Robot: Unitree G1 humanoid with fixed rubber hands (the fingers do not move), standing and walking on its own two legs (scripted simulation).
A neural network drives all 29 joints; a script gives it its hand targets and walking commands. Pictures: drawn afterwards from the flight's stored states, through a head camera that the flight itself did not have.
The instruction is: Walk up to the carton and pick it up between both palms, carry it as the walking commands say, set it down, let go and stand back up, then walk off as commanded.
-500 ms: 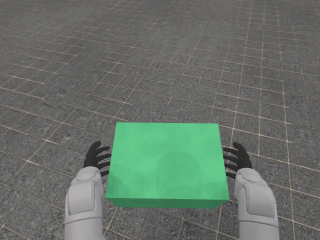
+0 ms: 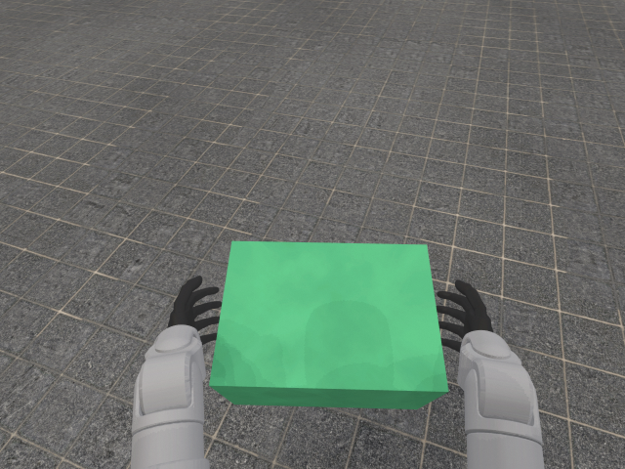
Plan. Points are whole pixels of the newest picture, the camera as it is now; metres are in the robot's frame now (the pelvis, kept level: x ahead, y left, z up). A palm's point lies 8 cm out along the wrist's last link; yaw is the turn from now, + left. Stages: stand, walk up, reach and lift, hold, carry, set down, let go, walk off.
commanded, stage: carry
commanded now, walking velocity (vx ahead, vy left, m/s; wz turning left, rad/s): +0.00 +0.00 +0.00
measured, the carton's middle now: (327, 327) +0.33 +0.00 -0.05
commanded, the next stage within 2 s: hold in 0.92 s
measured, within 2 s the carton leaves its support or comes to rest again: neither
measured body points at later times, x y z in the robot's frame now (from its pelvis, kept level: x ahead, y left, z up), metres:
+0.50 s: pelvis +0.00 +0.00 +0.00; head -0.02 -0.01 +0.45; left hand +0.28 +0.19 +0.03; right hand +0.27 -0.18 +0.02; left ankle +0.04 +0.10 -0.74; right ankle +0.02 -0.13 -0.74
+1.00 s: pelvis +0.00 +0.00 +0.00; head +0.00 -0.01 +0.45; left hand +0.28 +0.19 +0.03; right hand +0.28 -0.19 +0.02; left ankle +0.04 +0.10 -0.74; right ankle +0.02 -0.13 -0.74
